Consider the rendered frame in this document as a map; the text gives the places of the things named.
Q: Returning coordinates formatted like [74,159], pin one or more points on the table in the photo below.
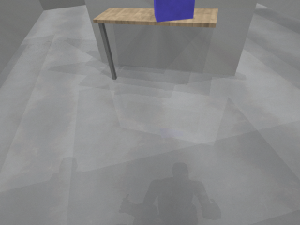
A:
[202,17]

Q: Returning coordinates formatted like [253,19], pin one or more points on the carton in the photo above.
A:
[173,10]

